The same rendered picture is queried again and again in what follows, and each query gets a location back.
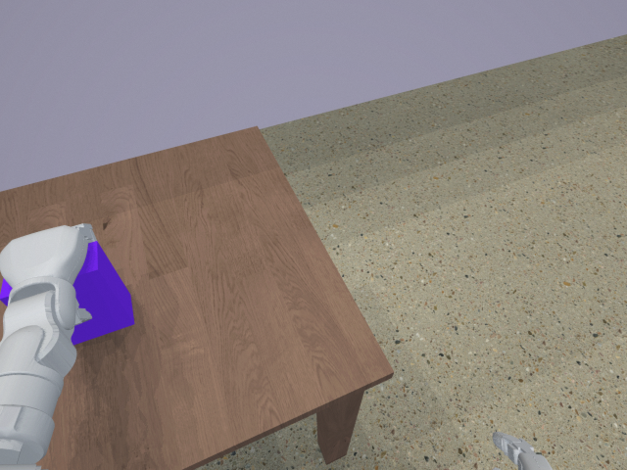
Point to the robot left hand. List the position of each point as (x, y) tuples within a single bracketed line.
[(56, 252)]

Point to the sponge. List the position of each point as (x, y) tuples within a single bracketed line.
[(98, 289)]

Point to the robot left forearm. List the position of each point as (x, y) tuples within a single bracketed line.
[(36, 353)]

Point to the table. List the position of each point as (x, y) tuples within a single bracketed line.
[(242, 323)]

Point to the robot right hand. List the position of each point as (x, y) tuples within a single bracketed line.
[(520, 453)]

